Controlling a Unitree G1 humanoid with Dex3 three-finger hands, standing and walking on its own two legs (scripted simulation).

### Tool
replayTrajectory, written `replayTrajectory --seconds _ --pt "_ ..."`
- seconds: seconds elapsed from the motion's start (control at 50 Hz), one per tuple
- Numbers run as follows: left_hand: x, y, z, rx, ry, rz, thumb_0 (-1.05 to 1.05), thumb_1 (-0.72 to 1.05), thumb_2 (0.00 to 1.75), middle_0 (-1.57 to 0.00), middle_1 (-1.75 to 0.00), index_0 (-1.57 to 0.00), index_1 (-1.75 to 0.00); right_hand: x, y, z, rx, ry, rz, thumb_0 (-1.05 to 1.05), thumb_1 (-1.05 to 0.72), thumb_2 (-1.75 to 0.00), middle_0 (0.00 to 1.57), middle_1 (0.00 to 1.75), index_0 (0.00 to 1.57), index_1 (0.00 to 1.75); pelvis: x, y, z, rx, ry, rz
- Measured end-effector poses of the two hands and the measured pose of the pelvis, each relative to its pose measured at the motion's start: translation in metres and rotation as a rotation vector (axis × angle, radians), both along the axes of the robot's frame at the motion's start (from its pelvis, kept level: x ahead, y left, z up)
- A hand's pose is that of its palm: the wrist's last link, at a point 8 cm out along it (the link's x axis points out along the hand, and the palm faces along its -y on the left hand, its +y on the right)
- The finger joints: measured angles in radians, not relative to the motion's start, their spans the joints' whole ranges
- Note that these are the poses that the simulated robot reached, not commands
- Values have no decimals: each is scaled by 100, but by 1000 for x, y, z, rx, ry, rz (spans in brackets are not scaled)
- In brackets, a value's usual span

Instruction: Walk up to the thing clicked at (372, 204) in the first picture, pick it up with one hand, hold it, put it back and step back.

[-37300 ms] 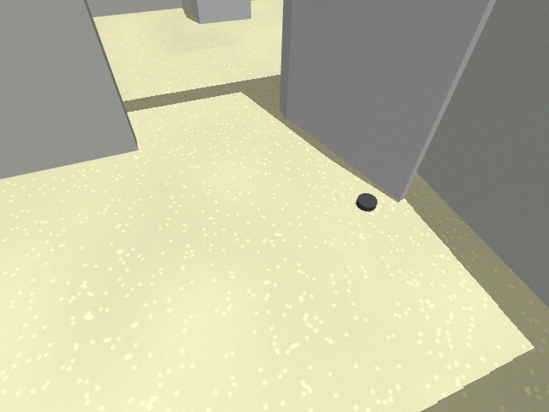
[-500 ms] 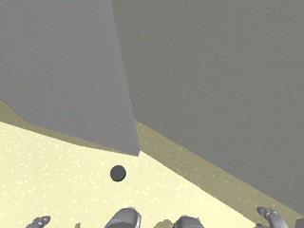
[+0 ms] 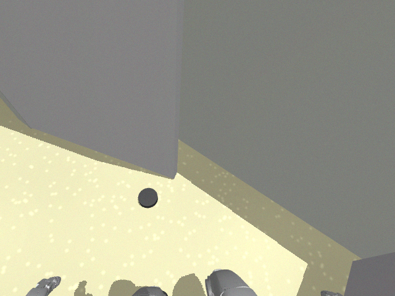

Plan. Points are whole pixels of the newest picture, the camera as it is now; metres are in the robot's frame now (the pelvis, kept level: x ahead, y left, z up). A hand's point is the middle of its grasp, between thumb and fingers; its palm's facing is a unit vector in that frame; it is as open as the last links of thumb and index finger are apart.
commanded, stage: step back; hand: left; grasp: from above
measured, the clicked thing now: (148, 197) +0.57 +0.20 -0.76
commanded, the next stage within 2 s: none
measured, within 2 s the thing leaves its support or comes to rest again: neither
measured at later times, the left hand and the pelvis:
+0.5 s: hand out of the picture +0.02 +0.27 -0.14, palm faces -0.04 -0.91 -0.42, open 7.4 cm; pelvis -0.14 +0.01 -0.01, yaw -1 degrees
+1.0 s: hand out of the picture -0.21 +0.26 -0.17, palm faces -0.12 -0.91 -0.40, open 7.4 cm; pelvis -0.31 +0.00 -0.02, yaw -6 degrees
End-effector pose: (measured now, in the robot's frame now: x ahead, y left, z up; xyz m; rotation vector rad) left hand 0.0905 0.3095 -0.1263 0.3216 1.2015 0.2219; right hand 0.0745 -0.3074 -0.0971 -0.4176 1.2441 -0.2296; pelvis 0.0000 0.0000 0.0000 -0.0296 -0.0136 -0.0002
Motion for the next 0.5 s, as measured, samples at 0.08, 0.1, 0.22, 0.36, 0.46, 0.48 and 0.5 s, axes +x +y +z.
replayTrajectory --seconds 0.08,0.1,0.22,0.36,0.46,0.48,0.5 --pt "-25 2 -1 25 38 -30 1 91 90 -21 -30 -20 -30 2 -2 -4 9 -94 -4 1 -90 -90 21 30 21 30 -20 -1 -5 10 -12 -37" --pt "-30 1 -1 30 40 -39 1 91 90 -21 -30 -20 -30 1 -3 -7 15 -113 -5 0 -90 -90 21 30 21 30 -25 -2 -7 14 -16 -46" --pt "-55 -15 7 58 5 -78 1 91 90 -21 -30 -20 -30 -23 -13 -30 73 -165 -38 0 -90 -90 21 30 21 30 -60 -10 -17 -19 -57 -53" --pt "-77 -18 31 66 -63 -92 1 90 90 -21 -30 -21 -30 -79 -10 -26 100 -114 -66 0 -90 -90 20 30 21 30 -92 -9 -4 57 -29 -67" --pt "-80 -7 31 72 -134 -114 1 90 90 -21 -30 -21 -30 -129 -9 -28 52 -38 -53 0 -90 -90 20 30 21 30 -123 3 -9 37 -7 -35" --pt "-82 -4 28 69 -149 -115 1 90 90 -21 -30 -21 -30 -138 -7 -29 40 -24 -47 0 -90 -90 20 30 21 30 -130 6 -11 30 -7 -25" --pt "-84 0 24 63 -163 -115 1 90 90 -21 -30 -21 -30 -148 -5 -29 28 -13 -40 0 -90 -90 20 30 21 30 -137 9 -15 24 -9 -13"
